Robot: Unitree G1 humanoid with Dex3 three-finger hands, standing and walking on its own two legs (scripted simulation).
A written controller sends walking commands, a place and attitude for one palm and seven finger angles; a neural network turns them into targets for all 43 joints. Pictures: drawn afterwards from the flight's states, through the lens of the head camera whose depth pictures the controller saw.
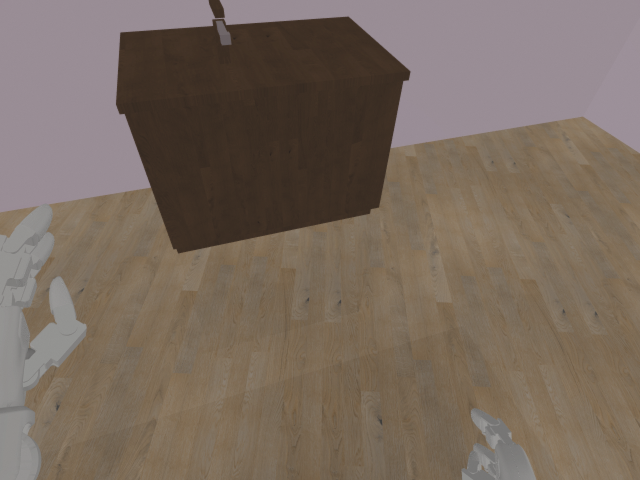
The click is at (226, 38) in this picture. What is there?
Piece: tap's lever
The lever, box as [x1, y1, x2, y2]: [219, 32, 231, 44]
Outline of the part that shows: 219,32 221,43 231,44 229,33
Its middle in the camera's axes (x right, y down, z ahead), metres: -0.28 -0.58 +1.12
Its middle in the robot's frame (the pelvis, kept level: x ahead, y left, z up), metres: +1.22 +0.36 +0.06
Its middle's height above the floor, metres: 0.83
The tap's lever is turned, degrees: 0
